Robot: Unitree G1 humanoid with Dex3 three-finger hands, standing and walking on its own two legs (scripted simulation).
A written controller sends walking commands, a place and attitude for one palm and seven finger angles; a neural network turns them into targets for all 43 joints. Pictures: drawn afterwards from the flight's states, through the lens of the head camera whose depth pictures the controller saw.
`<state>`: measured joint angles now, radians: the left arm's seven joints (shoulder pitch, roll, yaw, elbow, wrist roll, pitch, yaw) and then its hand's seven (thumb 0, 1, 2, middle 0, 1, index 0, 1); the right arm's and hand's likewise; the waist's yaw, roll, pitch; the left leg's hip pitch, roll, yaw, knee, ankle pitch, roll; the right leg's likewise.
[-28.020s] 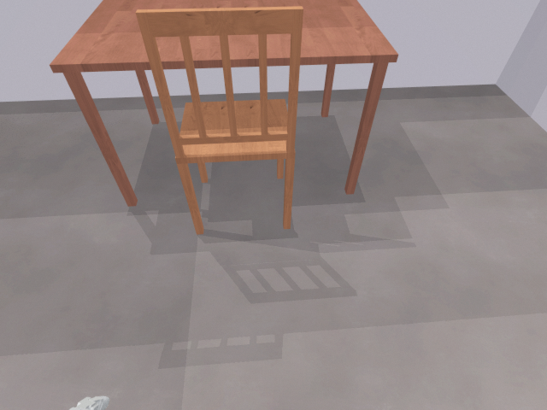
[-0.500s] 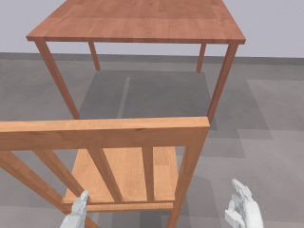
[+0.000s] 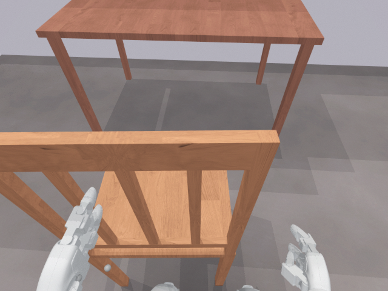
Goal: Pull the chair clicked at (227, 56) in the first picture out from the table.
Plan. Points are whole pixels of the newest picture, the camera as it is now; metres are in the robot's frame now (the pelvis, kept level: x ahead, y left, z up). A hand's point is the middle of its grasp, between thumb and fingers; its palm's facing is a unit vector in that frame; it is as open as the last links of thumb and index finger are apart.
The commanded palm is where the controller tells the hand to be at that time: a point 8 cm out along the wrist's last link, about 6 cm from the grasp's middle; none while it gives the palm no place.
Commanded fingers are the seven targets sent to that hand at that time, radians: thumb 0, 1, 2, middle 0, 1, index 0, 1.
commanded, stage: draw the hand back to the body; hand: left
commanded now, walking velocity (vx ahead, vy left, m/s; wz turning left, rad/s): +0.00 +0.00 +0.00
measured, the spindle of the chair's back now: (142, 213) +0.27 +0.13 +0.02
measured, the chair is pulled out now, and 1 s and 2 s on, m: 0.59 0.58 0.58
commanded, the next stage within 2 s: step back with the hand held close in 1.20 s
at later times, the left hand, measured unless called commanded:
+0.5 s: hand (69, 244) +0.17 +0.20 +0.13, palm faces +0.13 -0.88 -0.45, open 12.3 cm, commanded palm +0.14 +0.26 +0.20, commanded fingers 0.00 0.36 0.64 -0.12 -0.19 -0.12 -0.19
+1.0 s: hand (48, 218) +0.19 +0.23 +0.16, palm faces +0.27 -0.80 -0.53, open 6.4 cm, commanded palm +0.17 +0.27 +0.25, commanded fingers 0.00 0.90 0.90 -0.20 -0.30 -0.20 -0.30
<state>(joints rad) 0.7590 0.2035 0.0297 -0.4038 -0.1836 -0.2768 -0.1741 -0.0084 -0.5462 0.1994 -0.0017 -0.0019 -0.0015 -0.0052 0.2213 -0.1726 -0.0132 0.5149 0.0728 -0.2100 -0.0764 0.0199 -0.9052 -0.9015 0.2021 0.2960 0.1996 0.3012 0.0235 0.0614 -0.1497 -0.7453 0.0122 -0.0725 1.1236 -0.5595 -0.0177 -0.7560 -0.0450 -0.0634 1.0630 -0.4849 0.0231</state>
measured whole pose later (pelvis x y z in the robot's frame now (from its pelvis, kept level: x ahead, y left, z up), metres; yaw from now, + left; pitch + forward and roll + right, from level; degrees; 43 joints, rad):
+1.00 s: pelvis +0.04 -0.03 +0.07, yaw +0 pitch -5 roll +0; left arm 0.58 0.41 0.19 -0.36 -0.02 0.11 0.10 0.01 0.82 0.86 -0.20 -0.29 -0.50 -0.39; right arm 0.16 -0.24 0.05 0.68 0.02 -0.26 -0.12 0.02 -0.91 -0.90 0.20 0.30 0.20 0.30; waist 0.08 0.09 0.06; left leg -0.08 0.04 -0.06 0.48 -0.32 -0.05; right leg -0.12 -0.01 -0.07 0.49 -0.29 -0.01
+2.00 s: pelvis -0.05 +0.01 +0.07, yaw -1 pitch -1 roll -1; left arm 0.49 0.38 0.42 -0.44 -0.04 -0.13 0.19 0.01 0.89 0.90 -0.20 -0.30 -0.23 -0.31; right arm 0.19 -0.23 0.00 0.64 0.03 -0.07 -0.10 0.02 -0.91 -0.90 0.20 0.30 0.20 0.30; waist 0.01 0.05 -0.01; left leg -0.37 0.01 -0.02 0.63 -0.29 0.00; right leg -0.37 -0.05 -0.04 0.54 -0.16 0.02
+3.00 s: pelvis -0.19 +0.01 +0.08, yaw -1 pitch -1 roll -1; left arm 0.58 0.41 0.43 -0.46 -0.03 -0.17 0.16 0.02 0.88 0.90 -0.21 -0.30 -0.21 -0.31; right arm 0.25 -0.21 0.00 0.66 0.02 -0.12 -0.10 0.02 -0.91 -0.90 0.20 0.30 0.20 0.30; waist -0.02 -0.02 -0.02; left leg -0.26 0.00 -0.02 0.52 -0.24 0.01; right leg -0.27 -0.04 -0.04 0.48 -0.21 0.03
